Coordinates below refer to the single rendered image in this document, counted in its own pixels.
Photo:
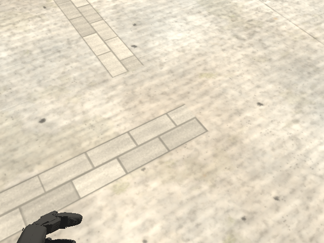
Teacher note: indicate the left robot hand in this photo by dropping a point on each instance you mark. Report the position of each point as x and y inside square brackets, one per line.
[48, 223]

